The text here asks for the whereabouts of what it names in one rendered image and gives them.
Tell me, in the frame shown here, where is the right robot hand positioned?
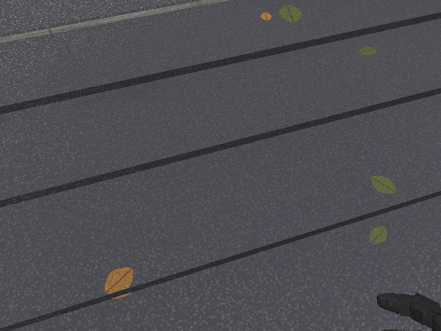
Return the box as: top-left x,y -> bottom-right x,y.
377,293 -> 441,331

